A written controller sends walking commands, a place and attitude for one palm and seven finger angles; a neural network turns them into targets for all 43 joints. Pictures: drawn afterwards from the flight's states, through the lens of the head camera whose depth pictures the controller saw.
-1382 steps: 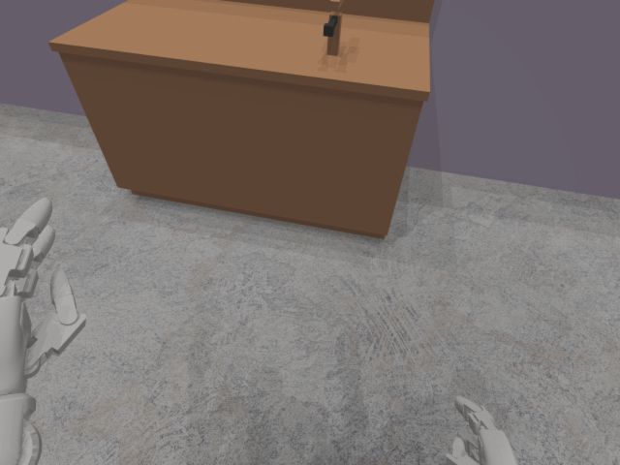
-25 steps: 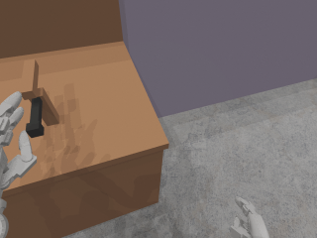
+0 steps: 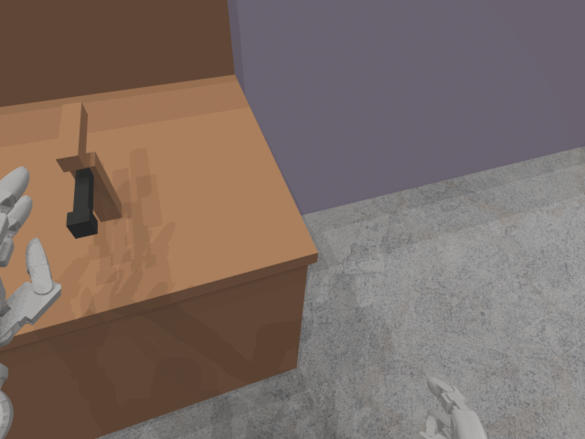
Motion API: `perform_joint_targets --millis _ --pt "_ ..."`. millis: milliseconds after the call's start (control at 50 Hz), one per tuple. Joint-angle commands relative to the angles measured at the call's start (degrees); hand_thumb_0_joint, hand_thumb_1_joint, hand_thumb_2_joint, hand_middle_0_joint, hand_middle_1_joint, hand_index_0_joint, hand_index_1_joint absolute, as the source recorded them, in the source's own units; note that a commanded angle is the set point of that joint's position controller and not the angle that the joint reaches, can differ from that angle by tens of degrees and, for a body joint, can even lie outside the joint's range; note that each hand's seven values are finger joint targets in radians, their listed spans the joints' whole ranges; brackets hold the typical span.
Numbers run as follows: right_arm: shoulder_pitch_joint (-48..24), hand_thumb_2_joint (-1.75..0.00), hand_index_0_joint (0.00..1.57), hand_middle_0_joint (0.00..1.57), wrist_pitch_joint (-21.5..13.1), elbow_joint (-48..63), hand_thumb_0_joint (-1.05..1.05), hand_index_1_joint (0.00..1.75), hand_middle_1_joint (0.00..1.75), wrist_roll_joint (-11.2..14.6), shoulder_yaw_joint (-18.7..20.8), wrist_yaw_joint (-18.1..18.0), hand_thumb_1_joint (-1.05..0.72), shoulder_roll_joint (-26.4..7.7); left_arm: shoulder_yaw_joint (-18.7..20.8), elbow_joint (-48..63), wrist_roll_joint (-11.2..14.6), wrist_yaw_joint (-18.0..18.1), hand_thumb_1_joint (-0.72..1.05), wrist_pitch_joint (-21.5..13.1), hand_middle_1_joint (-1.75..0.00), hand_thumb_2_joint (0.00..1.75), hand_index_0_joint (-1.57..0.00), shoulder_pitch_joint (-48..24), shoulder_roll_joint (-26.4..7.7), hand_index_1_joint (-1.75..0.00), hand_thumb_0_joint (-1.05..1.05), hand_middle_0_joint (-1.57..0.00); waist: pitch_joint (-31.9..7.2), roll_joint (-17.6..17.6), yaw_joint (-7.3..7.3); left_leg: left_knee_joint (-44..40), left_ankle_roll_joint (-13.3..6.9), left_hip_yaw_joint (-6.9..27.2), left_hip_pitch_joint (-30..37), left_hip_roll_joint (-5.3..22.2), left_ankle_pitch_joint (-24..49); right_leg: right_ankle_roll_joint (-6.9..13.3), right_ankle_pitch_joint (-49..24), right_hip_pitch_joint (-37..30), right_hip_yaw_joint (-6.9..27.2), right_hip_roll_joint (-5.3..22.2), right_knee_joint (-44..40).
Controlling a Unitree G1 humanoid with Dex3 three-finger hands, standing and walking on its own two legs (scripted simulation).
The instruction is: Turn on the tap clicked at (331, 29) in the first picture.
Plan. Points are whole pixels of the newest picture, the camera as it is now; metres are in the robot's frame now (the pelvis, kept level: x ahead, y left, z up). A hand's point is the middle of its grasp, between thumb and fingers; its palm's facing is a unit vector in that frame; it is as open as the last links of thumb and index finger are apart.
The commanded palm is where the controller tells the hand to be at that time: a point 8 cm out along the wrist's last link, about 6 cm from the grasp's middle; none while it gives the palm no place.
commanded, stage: shuffle to correct the standing spot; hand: left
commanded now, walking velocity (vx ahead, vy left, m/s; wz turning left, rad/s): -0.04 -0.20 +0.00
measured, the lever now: (82, 223) +0.35 +0.32 +0.09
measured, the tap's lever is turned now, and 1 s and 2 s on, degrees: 0 0 0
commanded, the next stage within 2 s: come to a stop and stand still in 0.34 s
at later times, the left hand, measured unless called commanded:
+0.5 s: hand (94, 276) +0.23 +0.22 +0.17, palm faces +0.33 -0.84 -0.42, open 7.4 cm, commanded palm +0.18 +0.26 +0.19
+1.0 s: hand (4, 282) +0.21 +0.29 +0.18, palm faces +0.43 -0.84 -0.32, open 7.5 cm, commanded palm +0.15 +0.31 +0.19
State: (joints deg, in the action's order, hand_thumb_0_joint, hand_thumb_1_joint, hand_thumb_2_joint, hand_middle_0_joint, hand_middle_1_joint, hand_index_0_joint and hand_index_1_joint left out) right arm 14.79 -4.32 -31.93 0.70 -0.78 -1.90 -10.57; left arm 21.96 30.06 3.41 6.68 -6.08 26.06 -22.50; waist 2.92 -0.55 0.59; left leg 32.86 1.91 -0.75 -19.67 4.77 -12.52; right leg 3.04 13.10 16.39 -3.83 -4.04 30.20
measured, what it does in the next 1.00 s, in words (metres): stands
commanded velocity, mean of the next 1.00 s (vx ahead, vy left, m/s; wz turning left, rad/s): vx -0.06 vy -0.07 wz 0.00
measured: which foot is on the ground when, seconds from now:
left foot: down 0.00-1.00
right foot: down 0.00-1.00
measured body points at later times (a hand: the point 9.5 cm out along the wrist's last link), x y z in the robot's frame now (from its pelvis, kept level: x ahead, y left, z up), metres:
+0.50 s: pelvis +0.02 -0.02 +0.00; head +0.05 -0.01 +0.45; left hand +0.21 +0.26 +0.19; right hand +0.19 -0.25 -0.08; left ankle +0.04 +0.14 -0.73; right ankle +0.03 -0.08 -0.73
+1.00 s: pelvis -0.01 +0.03 +0.01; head -0.01 +0.05 +0.46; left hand +0.18 +0.33 +0.20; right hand +0.14 -0.19 -0.06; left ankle +0.03 +0.12 -0.73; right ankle +0.03 -0.08 -0.73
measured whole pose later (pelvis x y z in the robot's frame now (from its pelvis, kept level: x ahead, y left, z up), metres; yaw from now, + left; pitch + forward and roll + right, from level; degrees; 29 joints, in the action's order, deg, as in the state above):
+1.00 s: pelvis -0.01 +0.03 +0.01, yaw -1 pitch -2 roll -1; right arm 15.1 -9.4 -33.9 0.4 -2.1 -1.3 -10.7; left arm 21.6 22.8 2.2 6.3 -12.8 19.1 -20.7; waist 1.8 2.2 1.9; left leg 27.2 -2.6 -3.1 -14.5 -0.9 -11.2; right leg 0.7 13.3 15.3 -0.2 -1.7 27.5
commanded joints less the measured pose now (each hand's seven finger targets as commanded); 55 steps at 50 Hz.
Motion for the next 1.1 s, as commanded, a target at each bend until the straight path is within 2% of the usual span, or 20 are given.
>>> perform_joint_targets --millis 0,40,80,140,200,360,460,480,500,520,540,560,620,660,720,740,760,940,1020,1080 --pt "-4.87 -0.9 0.2 0.2 -3.51 9.19 0.0 0.3 0.3 0.33 4.01 0.07 -0.9 -7.78 4.25 10.63 0.06 0.47 0.9 -3.83 -0.3 0.9 -0.2 -3.45 -8.55 -0.3 0.0 -0.2 -4.47 -1.59 -0.48 -5.07 -4.03 4.65 -1.23 4.07 -16.16 0.07 7.8 -0.56 8.77 7.48 -10.73" --pt "-4.28 -0.9 0.2 0.2 -3.52 8.45 0.0 0.3 0.3 0.47 4.09 0.04 -0.9 -7.42 5.18 12.28 0.98 0.82 0.9 -3.63 -0.3 0.9 -0.2 -3.68 -9.92 -0.3 0.0 -0.2 -5.94 4.2 -1.16 5.3 -2.47 0.72 3.95 -0.51 -10.19 4.54 7.99 4.66 15.44 13.29 -14.32" --pt "-4.91 -0.9 0.2 0.2 -3.57 7.86 0.0 0.3 0.3 0.12 3.49 -0.12 -0.9 -6.58 5.34 12.62 1.67 1.4 0.9 -3.75 -0.3 0.9 -0.2 -2.71 -10.09 -0.3 0.0 -0.2 -8.13 4.53 -1.28 6.1 -2.29 0.3 4.81 -0.81 -4.73 5.91 0.46 2.44 15.28 15.33 -12.43" --pt "-6.47 -0.9 0.2 0.2 -3.3 8.06 0.0 0.3 0.3 0.31 3.55 -0.73 -0.9 -7.13 7.27 13.82 2.11 1.55 0.9 -4.25 -0.3 0.9 -0.2 -1.86 -11.78 -0.3 0.0 -0.2 -8.49 -0.14 -0.89 -3.01 -2.78 3.76 8.74 2.39 4.69 3.15 -6.36 1.0 10.41 11.86 -6.89" --pt "-7.22 -0.9 0.2 0.2 -2.4 8.6 0.0 0.3 0.3 -0.11 3.27 -0.71 -0.9 -7.4 7.04 13.86 1.37 1.02 0.9 -4.46 -0.3 0.9 -0.2 -1.17 -11.17 -0.3 0.0 -0.2 -6.38 -10.29 -0.77 -9.76 -5.27 10.04 3.81 7.77 2.74 -1.62 -2.4 -0.94 5.87 6.34 -3.92" --pt "-5.16 -0.9 0.2 0.2 -2.59 9.36 0.0 0.3 0.3 0.42 4.1 -0.4 -0.9 -7.45 5.51 13.0 1.78 0.5 0.9 -3.98 -0.3 0.9 -0.2 1.05 -9.67 -0.3 0.0 -0.2 -10.42 -0.99 -0.85 -0.55 -2.95 3.16 7.16 3.57 10.06 0.68 -17.41 -3.66 9.3 10.73 -7.42" --pt "-5.9 -0.9 0.2 0.2 -2.48 9.08 0.0 0.3 0.3 0.56 3.76 -0.97 -0.9 -6.98 6.24 14.27 1.9 1.49 0.9 -4.51 -0.3 0.9 -0.2 0.87 -10.39 -0.3 0.0 -0.2 -12.78 -1.5 -0.78 0.61 -2.5 2.35 8.87 2.29 10.78 0.3 -22.1 -3.51 10.6 13.17 -6.27" --pt "-0.94 -0.9 0.2 0.2 -9.08 -6.52 0.0 0.3 0.3 4.05 4.97 -1.68 -0.9 -0.33 35.24 22.11 -6.2 -0.97 0.9 -13.26 -0.3 0.9 -0.2 -64.67 -56.95 -0.3 0.0 -0.2 -12.48 11.11 10.43 -2.2 2.31 -0.7 -1.28 2.82 2.46 -10.51 -26.02 -10.95 17.52 13.95 -23.53" --pt "-0.5 -0.9 0.2 0.2 -9.76 2.19 0.0 0.3 0.3 -1.03 4.61 -2.38 -0.9 -5.55 21.37 -8.78 -1.79 -3.14 0.9 -10.43 -0.3 0.9 -0.2 -29.05 -26.08 -0.3 0.0 -0.2 -10.16 11.64 1.01 4.78 -3.03 -3.17 -0.02 -7.8 2.6 -2.48 -25.62 -7.63 14.64 12.7 -13.81" --pt "-2.22 -0.9 0.2 0.2 -10.88 5.38 0.0 0.3 0.3 0.61 6.46 -0.99 -0.9 -8.5 11.27 -21.06 -1.25 -5.21 0.9 -8.82 -0.3 0.9 -0.2 -13.03 -14.93 -0.3 0.0 -0.2 -9.45 7.37 5.12 4.09 -1.79 -3.19 0.14 -5.76 -0.04 -3.15 -36.77 -8.55 18.13 14.08 -11.79" --pt "-3.31 -0.9 0.2 0.2 -10.61 7.22 0.0 0.3 0.3 0.85 5.63 0.33 -0.9 -9.02 3.58 -15.33 0.43 -6.59 0.9 -9.42 -0.3 0.9 -0.2 -7.62 -6.33 -0.3 0.0 -0.2 -11.53 -4.76 4.4 -1.54 -2.39 -2.51 0.4 -4.18 1.9 -2.9 -41.36 -13.03 16.28 14.23 -5.99" --pt "-1.67 -0.9 0.2 0.2 -9.55 7.64 0.0 0.3 0.3 0.78 4.86 1.12 -0.9 -8.89 2.27 -2.98 0.54 -6.03 0.9 -10.94 -0.3 0.9 -0.2 -8.64 -7.27 -0.3 0.0 -0.2 -14.69 -7.18 2.6 -6.76 -2.56 -2.39 3.21 -3.24 6.54 -4.27 -37.02 -15.24 12.44 12.65 -3.35" --pt "-4.89 -0.9 0.2 0.2 -9.3 8.19 0.0 0.3 0.3 0.81 4.32 2.06 -0.9 -8.61 1.29 4.44 1.21 -3.67 0.9 -11.19 -0.3 0.9 -0.2 -5.53 -6.63 -0.3 0.0 -0.2 -13.36 -0.92 3.16 -7.41 -5.0 1.67 8.47 1.59 13.53 -7.68 -15.31 -7.46 10.11 8.35 -3.21" --pt "-6.61 -0.9 0.2 0.2 -8.79 8.57 0.0 0.3 0.3 0.63 3.62 1.7 -0.9 -8.2 4.21 6.89 0.97 -1.83 0.9 -10.4 -0.3 0.9 -0.2 -5.33 -8.86 -0.3 0.0 -0.2 -12.51 0.42 2.56 -8.85 -4.85 3.05 4.84 2.0 5.44 -5.35 -6.78 -7.52 9.51 7.98 -3.95" --pt "-6.59 -0.9 0.2 0.2 -8.65 8.88 0.0 0.3 0.3 0.19 3.09 0.36 -0.9 -7.54 8.07 7.85 0.92 -0.56 0.9 -10.57 -0.3 0.9 -0.2 -7.06 -11.84 -0.3 0.0 -0.2 -8.59 5.7 1.6 -6.5 -3.62 2.29 5.77 -2.43 -5.89 -2.12 10.83 0.13 14.68 9.9 -14.33" --pt "-7.33 -0.9 0.2 0.2 -8.17 8.54 0.0 0.3 0.3 0.08 2.93 -0.1 -0.9 -7.7 10.09 10.05 0.85 0.08 0.9 -10.6 -0.3 0.9 -0.2 -9.05 -14.52 -0.3 0.0 -0.2 -7.58 4.22 1.2 -6.03 -3.47 2.32 7.85 -2.72 -6.88 -1.04 15.43 3.47 15.4 10.55 -16.12" --pt "-7.17 -0.9 0.2 0.2 -8.03 8.42 0.0 0.3 0.3 -0.12 2.7 -0.54 -0.9 -7.23 8.24 9.06 0.79 0.16 0.9 -10.69 -0.3 0.9 -0.2 -9.93 -12.08 -0.3 0.0 -0.2 -6.57 2.44 0.66 -6.53 -3.61 2.43 8.22 -2.8 -8.52 -0.62 18.98 5.01 15.06 10.74 -16.67" --pt "-7.37 -0.9 0.2 0.2 -8.89 7.86 0.0 0.3 0.3 0.37 2.06 0.13 -0.9 -7.57 1.13 4.34 -1.5 -0.24 0.9 -10.31 -0.3 0.9 -0.2 -12.9 -4.94 -0.3 0.0 -0.2 -4.66 -9.66 0.94 -21.77 -5.35 8.47 -3.51 4.17 -21.48 -2.82 3.84 -8.79 5.62 3.7 -1.07" --pt "-6.15 -0.9 0.2 0.2 -8.6 7.46 0.0 0.3 0.3 0.03 2.27 0.86 -0.9 -7.82 2.0 4.39 -2.33 -0.16 0.9 -9.89 -0.3 0.9 -0.2 -10.31 -5.63 -0.3 0.0 -0.2 -5.32 -1.97 0.96 -18.91 -4.99 7.9 -3.83 2.83 -17.31 -2.63 1.91 -10.92 6.29 4.59 -4.98" --pt "-6.36 -0.9 0.2 0.2 -8.34 7.27 0.0 0.3 0.3 -0.32 2.09 0.81 -0.9 -7.79 3.12 5.27 -2.45 -0.08 0.9 -9.89 -0.3 0.9 -0.2 -10.49 -6.48 -0.3 0.0 -0.2 -4.74 -2.53 0.8 -18.16 -4.13 6.95 -3.23 1.36 -15.51 -2.39 2.24 -10.41 6.99 4.92 -7.78"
